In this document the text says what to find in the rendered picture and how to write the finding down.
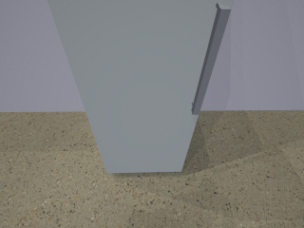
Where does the handle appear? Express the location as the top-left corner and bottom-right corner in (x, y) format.
(191, 2), (231, 115)

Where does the fridge door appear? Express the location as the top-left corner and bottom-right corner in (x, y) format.
(47, 0), (234, 174)

